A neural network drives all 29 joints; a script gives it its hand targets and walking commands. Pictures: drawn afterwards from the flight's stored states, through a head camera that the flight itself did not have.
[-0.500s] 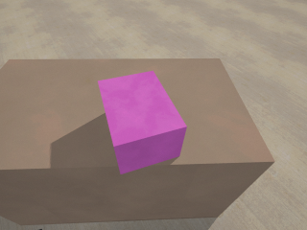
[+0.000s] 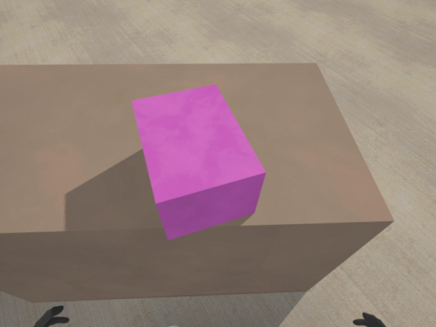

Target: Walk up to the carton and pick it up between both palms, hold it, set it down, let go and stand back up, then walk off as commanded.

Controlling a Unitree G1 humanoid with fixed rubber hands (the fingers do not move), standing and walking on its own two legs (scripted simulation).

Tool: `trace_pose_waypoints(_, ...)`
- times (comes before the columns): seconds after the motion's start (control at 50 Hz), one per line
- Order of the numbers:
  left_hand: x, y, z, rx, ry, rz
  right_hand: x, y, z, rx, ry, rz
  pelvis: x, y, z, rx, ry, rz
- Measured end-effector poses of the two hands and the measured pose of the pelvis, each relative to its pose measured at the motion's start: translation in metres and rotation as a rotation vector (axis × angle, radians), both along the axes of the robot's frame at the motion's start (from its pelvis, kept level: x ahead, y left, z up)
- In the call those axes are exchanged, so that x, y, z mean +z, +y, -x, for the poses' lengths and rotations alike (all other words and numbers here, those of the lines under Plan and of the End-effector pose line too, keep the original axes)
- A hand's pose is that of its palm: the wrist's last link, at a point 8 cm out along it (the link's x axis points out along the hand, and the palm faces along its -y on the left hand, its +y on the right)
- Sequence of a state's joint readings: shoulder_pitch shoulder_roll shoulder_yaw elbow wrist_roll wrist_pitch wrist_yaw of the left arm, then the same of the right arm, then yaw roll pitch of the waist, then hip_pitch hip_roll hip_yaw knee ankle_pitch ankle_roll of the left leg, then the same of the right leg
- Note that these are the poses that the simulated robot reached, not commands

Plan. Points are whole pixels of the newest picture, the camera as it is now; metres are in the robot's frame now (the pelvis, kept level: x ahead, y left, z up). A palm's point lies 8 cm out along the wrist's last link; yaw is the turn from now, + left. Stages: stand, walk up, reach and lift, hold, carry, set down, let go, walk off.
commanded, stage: reach and lift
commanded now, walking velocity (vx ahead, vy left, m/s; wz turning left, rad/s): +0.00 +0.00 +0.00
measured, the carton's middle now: (193, 157) +0.47 +0.07 +0.01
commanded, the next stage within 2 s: none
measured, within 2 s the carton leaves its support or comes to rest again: neither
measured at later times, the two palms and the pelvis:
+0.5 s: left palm (62, 324) +0.15 +0.27 -0.05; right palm out of the picture +0.14 -0.31 -0.04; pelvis -0.01 -0.01 +0.01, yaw +0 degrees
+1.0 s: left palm (95, 301) +0.18 +0.21 -0.03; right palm out of the picture +0.11 -0.31 +0.00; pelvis -0.02 +0.01 +0.02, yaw -7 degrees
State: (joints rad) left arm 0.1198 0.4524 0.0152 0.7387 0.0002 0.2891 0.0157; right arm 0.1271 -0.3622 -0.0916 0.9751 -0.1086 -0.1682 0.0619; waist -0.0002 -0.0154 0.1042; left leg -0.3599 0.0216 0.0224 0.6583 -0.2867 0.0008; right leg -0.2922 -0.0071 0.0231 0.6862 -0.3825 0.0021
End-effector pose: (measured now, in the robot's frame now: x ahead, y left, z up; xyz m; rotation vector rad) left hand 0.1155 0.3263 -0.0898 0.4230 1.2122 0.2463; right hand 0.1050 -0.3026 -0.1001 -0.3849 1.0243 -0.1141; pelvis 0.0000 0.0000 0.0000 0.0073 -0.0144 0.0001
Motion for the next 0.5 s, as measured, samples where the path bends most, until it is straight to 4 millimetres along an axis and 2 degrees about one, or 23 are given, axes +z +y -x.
trace_pose_waypoints(0.12,0.022,-0.031,-0.061,-0.063,-0.197,0.033,0.009,0.006,-0.037,-0.005,-0.140,-0.057,0.000,-0.003,-0.007,-0.003,0.008,0.000)
trace_pose_waypoints(0.2,0.031,-0.049,-0.077,-0.064,-0.278,0.073,0.022,0.002,-0.053,-0.023,-0.226,-0.070,0.002,-0.006,-0.012,-0.006,0.015,0.000)
trace_pose_waypoints(0.32,0.035,-0.058,-0.070,-0.029,-0.315,0.100,0.039,-0.010,-0.055,-0.037,-0.275,-0.063,0.007,-0.012,-0.009,-0.006,0.000,-0.006)
trace_pose_waypoints(0.5,0.040,-0.059,-0.034,-0.007,-0.376,0.091,0.060,-0.007,-0.037,-0.024,-0.370,-0.094,0.013,-0.012,0.010,-0.007,-0.028,-0.006)
